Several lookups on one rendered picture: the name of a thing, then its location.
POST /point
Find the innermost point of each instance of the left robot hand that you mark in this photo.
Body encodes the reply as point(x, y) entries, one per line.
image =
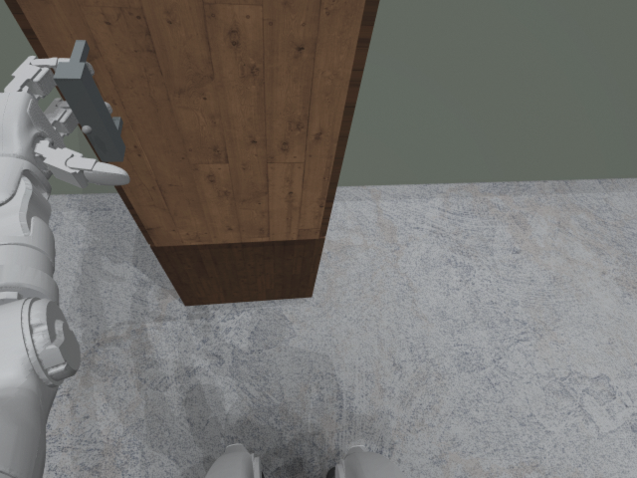
point(23, 128)

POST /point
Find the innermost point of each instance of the handle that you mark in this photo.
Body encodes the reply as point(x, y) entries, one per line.
point(78, 87)

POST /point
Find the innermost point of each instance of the left robot shin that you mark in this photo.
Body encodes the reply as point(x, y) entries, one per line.
point(235, 448)

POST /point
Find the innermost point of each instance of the robot left upper arm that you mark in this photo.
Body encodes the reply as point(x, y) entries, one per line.
point(38, 351)

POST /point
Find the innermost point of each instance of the cupboard door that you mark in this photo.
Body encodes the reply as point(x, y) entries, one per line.
point(231, 109)

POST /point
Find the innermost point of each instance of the left robot forearm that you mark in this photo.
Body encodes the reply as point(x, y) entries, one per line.
point(27, 244)

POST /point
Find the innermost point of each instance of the robot right thigh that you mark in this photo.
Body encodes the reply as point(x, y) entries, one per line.
point(367, 465)

